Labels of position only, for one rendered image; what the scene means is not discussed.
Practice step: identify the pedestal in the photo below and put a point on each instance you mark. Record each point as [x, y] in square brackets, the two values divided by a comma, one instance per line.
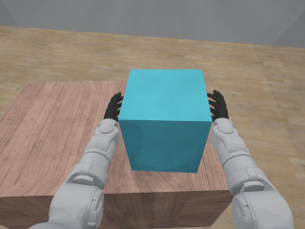
[45, 131]

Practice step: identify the right robot hand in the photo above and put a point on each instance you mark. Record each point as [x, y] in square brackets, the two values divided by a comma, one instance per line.
[220, 108]

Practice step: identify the right robot forearm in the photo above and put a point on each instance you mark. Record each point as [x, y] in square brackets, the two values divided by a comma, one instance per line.
[238, 164]

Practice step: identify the robot right upper arm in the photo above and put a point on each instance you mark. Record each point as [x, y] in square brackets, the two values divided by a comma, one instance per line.
[261, 210]

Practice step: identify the robot left upper arm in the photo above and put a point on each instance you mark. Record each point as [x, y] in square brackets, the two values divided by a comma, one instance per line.
[76, 206]

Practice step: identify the carton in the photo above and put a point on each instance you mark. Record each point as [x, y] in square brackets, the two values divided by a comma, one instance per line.
[165, 120]

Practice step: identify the left robot forearm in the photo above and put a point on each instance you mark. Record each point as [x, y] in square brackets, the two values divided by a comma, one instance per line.
[97, 158]

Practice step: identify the left robot hand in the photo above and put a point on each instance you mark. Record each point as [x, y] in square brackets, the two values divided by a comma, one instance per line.
[111, 111]

